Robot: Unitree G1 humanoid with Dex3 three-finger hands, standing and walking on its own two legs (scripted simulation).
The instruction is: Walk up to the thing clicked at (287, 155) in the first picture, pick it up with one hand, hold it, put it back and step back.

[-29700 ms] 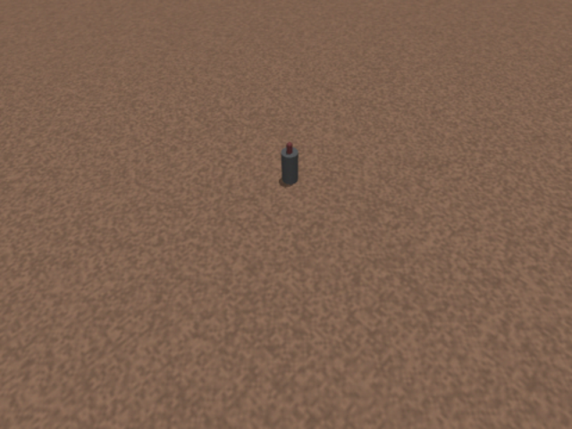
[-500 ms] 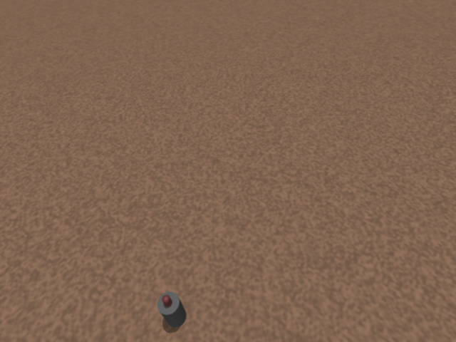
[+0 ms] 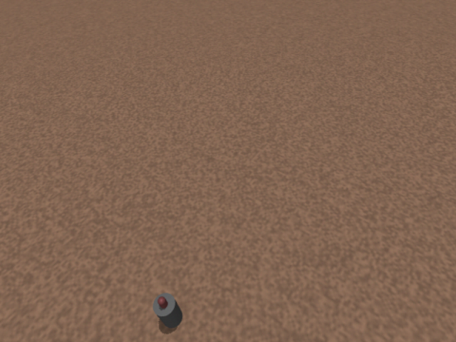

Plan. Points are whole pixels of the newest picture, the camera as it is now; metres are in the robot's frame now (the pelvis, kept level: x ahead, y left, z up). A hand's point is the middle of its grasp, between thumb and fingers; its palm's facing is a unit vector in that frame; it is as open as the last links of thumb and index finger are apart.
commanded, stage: stand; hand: left
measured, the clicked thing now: (167, 309) +0.37 +0.27 -0.67
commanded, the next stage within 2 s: step back in 0.84 s
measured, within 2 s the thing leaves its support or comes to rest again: neither
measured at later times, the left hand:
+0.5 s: hand out of the picture +0.07 +0.25 -0.16, palm faces -0.02 -0.94 -0.35, open 7.4 cm
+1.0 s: hand out of the picture +0.08 +0.27 -0.16, palm faces +0.00 -0.93 -0.37, open 7.4 cm
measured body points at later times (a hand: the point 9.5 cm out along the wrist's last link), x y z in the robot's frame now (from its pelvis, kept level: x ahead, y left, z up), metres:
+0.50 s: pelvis +0.01 +0.00 +0.00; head +0.02 -0.01 +0.45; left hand +0.08 +0.30 -0.13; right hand +0.08 -0.30 -0.14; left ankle +0.01 +0.13 -0.75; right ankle +0.01 -0.13 -0.75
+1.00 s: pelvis -0.01 +0.01 -0.01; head +0.04 +0.00 +0.44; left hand +0.09 +0.32 -0.14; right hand +0.08 -0.31 -0.14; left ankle +0.00 +0.13 -0.74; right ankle +0.01 -0.13 -0.75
